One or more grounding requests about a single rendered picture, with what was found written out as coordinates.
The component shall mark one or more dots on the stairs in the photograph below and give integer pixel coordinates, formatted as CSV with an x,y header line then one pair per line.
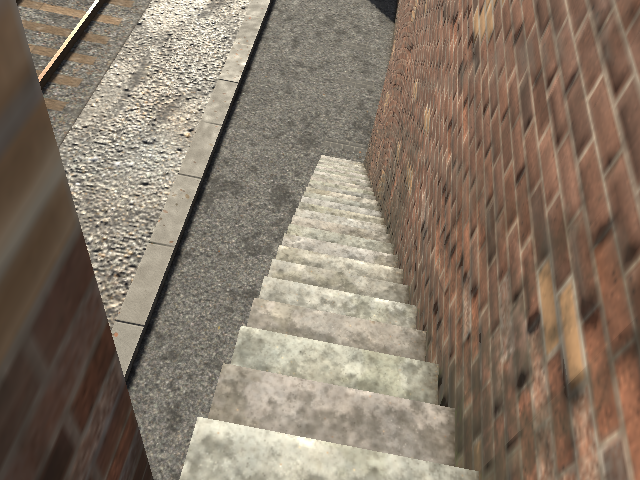
x,y
328,380

